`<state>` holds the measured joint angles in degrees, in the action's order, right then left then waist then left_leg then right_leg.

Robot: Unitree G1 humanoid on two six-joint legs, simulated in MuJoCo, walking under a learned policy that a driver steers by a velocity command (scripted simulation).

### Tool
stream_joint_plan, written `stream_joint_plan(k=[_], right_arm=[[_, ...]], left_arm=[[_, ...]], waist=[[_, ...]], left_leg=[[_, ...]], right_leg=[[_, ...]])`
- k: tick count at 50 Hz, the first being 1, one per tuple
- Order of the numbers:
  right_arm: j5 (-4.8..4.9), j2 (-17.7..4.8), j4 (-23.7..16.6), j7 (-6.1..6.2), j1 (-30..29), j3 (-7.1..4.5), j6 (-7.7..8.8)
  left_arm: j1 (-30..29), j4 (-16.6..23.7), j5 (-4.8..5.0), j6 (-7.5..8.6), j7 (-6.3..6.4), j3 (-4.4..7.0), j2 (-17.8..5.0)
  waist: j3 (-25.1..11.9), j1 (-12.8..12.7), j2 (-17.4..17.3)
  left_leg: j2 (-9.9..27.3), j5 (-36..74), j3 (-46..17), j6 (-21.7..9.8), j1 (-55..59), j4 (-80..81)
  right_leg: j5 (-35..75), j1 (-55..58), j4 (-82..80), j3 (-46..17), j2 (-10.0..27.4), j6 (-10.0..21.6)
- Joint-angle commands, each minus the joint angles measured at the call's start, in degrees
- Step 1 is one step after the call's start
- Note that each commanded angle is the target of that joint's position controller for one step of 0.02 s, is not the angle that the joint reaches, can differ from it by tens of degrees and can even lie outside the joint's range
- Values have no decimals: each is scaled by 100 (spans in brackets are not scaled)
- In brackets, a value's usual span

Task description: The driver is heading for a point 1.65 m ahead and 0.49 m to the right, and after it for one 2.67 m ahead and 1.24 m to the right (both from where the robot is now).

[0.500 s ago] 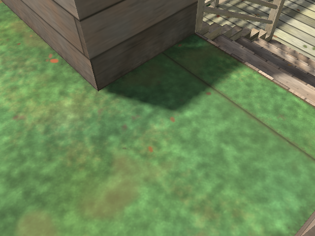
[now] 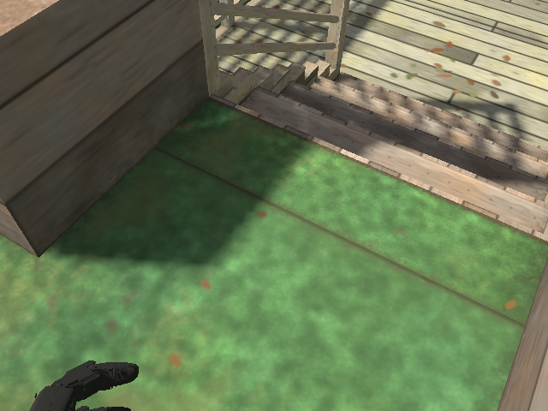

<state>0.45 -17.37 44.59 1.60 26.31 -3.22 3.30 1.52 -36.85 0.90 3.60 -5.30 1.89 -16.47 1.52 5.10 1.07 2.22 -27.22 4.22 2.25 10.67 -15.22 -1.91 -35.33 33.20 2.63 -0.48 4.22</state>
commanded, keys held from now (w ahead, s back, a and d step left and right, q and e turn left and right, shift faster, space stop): w+e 0.82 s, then w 0.18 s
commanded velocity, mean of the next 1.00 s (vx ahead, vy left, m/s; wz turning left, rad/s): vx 0.50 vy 0.00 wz -0.53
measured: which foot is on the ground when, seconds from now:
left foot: down 0.00-0.04, up 0.06-0.50, down 0.52-1.00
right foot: up 0.00-0.00, down 0.02-0.54, up 0.56-1.00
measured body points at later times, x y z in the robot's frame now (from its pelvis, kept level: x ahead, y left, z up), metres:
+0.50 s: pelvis +0.30 -0.01 +0.02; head +0.32 -0.02 +0.47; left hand +0.42 +0.27 -0.09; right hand +0.46 -0.30 -0.04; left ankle +0.48 +0.09 -0.70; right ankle +0.18 -0.09 -0.71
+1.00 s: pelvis +0.55 -0.12 +0.01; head +0.57 -0.14 +0.46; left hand +0.85 -0.06 -0.06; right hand +0.40 -0.34 -0.12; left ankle +0.47 +0.09 -0.71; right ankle +0.60 -0.29 -0.70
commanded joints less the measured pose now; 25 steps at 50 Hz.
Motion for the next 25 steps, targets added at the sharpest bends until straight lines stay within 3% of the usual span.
stream_joint_plan(k=[1, 2, 3, 4, 5, 6, 7, 8, 11, 14, 18, 22, 24, 25], right_arm=[[-34, -1097, -384, 107, -98, -278, -36], [-176, -369, -663, 57, 549, -76, 58], [-113, -384, -627, -13, 541, 22, 261], [138, -780, -774, -77, -187, -106, 375], [187, -798, -899, -73, -619, -75, 451], [73, -757, -944, -11, -877, -76, 498], [-35, -808, -955, 27, -926, -129, 466], [-69, -791, -945, 27, -857, -145, 404], [-170, -574, -890, 0, -770, -125, 266], [-210, -410, -1078, -15, -1368, -81, 268], [-105, -223, -1300, -131, -2371, 5, 368], [-3, -476, -1396, -228, -2637, -99, 476], [39, -619, -1339, -227, -2318, -194, 517], [31, -707, -1229, -179, -1905, -264, 521]], left_arm=[[1615, 9, 22, -22, 160, 475, -1063], [2147, -44, -4, -23, 239, 627, -1778], [2223, -4, 93, 18, 217, 546, -1528], [2055, -20, 51, 25, 251, 468, -1200], [1761, -10, 49, 47, 282, 445, -1107], [1428, 38, 23, 58, 317, 426, -1053], [1157, 119, -55, 82, 330, 385, -933], [997, 179, -111, 86, 348, 368, -879], [1020, 49, -72, 98, 409, 360, -798], [1229, -90, -28, 59, 494, 380, -877], [1570, -264, 67, -67, 556, 408, -936], [1836, -377, 63, -149, 563, 433, -940], [1770, -371, 58, -163, 552, 452, -926], [1699, -323, 63, -148, 542, 422, -842]], waist=[[-962, -1255, -534], [-1861, -877, 940], [-2864, -947, 1134], [-2144, -1107, 729], [-1416, -1010, 347], [-901, -804, -93], [-661, -582, -134], [-566, -427, 6], [-338, -323, 42], [-114, -521, 114], [-16, -942, 302], [-8, -948, 406], [-100, -721, 605], [-274, -453, 577]], left_leg=[[905, 6498, 204, -412, -1587, -2987], [65, 2634, 109, -7, -3938, -5501], [-643, -482, -1018, 40, -4721, -6617], [-264, -117, -1309, -26, -5223, -6805], [-15, 310, -1185, -110, -5198, -6406], [172, 601, -1114, -113, -5060, -5886], [328, 800, -1125, -115, -4712, -5511], [362, 892, -1142, -92, -4472, -5358], [424, 1117, -1018, 121, -4340, -4722], [341, 2261, -956, 268, -4509, -3725], [-78, 3484, -784, 267, -3880, -2115], [-214, 2929, -1039, 135, -3695, -1310], [-247, 2398, -1029, -54, -3234, -1128], [-265, 2301, -898, -194, -2574, -935]], right_leg=[[-153, 3199, 15, 39, -416, 516], [-852, 5534, -78, -2862, 1200, 1474], [-2052, 6124, -1294, -5314, 1905, 2000], [-2287, 5620, -1563, -4731, 1741, 1609], [-1904, 4732, -1616, -3953, 1495, 1373], [-1246, 3853, -1683, -3425, 1279, 1271], [-634, 3198, -1788, -3020, 1101, 1240], [-380, 2794, -1922, -2899, 995, 1288], [296, 2136, -2111, -2454, 911, 1438], [304, 1953, -2096, -2075, 651, 1235], [-337, 1759, -1928, -1947, 413, 914], [-658, 2478, -1412, -2655, 666, 848], [-387, 2686, -1022, -2924, 737, 737], [-320, 2546, -669, -2866, 560, 583]])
